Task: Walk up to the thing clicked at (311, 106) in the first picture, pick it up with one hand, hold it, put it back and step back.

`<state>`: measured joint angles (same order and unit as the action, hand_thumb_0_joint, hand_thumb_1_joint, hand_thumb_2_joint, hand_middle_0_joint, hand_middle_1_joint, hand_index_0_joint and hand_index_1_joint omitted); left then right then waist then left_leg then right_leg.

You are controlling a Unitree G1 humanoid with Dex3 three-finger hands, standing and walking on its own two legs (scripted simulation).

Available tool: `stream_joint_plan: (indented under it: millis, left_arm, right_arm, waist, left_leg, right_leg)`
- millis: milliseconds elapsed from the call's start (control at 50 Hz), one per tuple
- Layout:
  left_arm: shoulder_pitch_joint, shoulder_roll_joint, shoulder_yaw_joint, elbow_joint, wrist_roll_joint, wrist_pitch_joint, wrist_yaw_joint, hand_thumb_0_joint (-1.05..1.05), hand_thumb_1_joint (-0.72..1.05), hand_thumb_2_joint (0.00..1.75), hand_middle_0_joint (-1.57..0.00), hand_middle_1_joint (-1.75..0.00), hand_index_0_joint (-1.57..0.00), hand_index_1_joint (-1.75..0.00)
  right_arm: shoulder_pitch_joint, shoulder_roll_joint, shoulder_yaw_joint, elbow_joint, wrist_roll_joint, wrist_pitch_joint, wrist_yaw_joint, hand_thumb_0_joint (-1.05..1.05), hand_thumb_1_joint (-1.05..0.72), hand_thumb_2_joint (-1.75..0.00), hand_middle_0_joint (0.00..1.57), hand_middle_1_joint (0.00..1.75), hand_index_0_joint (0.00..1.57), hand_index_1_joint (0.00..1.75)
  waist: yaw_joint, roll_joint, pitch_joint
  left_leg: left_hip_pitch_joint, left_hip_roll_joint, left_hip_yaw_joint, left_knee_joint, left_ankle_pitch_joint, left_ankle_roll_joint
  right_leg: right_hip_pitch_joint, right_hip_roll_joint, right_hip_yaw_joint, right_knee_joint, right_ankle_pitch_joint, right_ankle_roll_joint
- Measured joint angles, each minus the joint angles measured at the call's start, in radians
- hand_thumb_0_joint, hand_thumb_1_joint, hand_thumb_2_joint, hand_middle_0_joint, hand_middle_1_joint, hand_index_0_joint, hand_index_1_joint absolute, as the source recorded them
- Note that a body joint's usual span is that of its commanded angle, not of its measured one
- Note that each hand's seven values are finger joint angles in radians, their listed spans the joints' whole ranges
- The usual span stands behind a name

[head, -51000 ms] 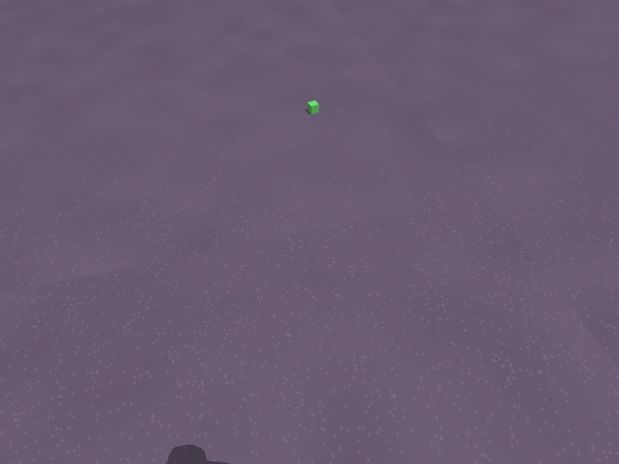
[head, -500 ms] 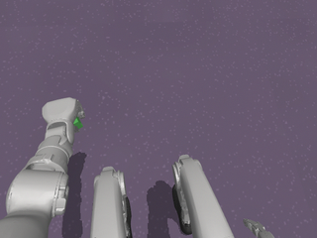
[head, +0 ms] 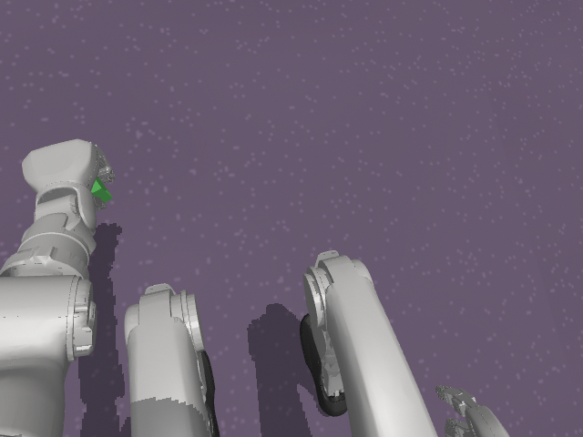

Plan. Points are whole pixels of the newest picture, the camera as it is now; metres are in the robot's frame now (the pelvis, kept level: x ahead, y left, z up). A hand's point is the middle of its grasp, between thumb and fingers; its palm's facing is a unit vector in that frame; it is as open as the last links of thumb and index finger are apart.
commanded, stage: crouch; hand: left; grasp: from above
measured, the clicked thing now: (83, 188) +0.49 +0.25 -0.20
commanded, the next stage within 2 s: lower in 0.56 s
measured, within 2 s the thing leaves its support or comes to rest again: rests again in 1.68 s
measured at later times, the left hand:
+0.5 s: hand (95, 192) +0.49 +0.24 -0.22, palm faces -0.44 -0.11 -0.89, open 6.1 cm
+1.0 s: hand (101, 196) +0.49 +0.25 -0.26, palm faces -0.46 -0.11 -0.88, open 6.0 cm
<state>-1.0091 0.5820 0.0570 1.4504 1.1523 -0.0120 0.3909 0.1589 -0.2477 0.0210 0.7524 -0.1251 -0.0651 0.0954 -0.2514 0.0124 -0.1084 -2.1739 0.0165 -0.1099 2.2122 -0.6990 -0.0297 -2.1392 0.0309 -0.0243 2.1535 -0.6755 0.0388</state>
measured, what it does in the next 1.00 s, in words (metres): lowers itself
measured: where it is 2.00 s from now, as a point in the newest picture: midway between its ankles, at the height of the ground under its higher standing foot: (266, 398)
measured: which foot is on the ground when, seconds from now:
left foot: down 0.00-1.00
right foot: down 0.00-1.00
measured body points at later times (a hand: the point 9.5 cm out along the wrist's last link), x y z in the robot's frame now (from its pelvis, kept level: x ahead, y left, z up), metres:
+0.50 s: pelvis +0.00 +0.00 -0.05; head +0.25 +0.05 +0.32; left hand +0.51 +0.25 -0.17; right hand +0.01 -0.27 -0.16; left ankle +0.07 +0.13 -0.36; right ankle +0.09 -0.13 -0.36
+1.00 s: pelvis +0.00 +0.00 -0.07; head +0.26 +0.06 +0.29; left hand +0.51 +0.25 -0.21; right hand +0.01 -0.27 -0.16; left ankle +0.07 +0.13 -0.36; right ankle +0.09 -0.13 -0.36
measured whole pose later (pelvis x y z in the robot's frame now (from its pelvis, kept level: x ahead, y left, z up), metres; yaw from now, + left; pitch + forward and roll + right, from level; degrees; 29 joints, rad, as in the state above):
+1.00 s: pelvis +0.00 +0.00 -0.07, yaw -4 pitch +34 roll -8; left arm -1.12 0.76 0.09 1.63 1.21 -0.08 0.45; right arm 0.16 -0.29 0.14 0.72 -0.17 -0.08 0.15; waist -0.33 -0.03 0.01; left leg -2.35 0.00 -0.18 2.46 -0.71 -0.04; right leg -2.30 0.05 -0.07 2.36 -0.67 0.05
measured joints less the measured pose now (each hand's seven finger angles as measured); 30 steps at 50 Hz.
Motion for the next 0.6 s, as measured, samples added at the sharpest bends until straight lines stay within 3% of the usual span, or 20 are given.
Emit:
stream_joint_plan:
  millis: [280,600]
  left_arm:
    - [-0.065,0.064,0.025,0.087,0.015,-0.021,0.020,-0.10,0.42,0.19,-0.87,-0.29,-1.10,-0.31]
    - [-0.081,0.108,0.031,0.105,0.027,-0.033,0.023,-0.10,0.40,0.20,-0.88,-0.28,-1.12,-0.31]
  right_arm:
    - [0.024,-0.004,0.045,0.007,-0.017,0.001,0.023,0.00,-0.90,-0.90,0.20,0.30,0.20,0.29]
    - [0.018,-0.023,0.075,-0.005,-0.024,-0.005,0.037,0.00,-0.90,-0.90,0.20,0.30,0.20,0.29]
  waist:
    - [-0.031,-0.004,0.046]
    - [-0.042,-0.015,0.075]
  left_leg:
    - [-0.099,-0.007,-0.018,0.117,0.009,-0.002]
    - [-0.143,-0.009,-0.043,0.188,-0.003,-0.008]
  right_leg:
    - [-0.095,0.007,-0.008,0.106,0.013,0.005]
    - [-0.134,0.014,-0.026,0.164,0.009,0.007]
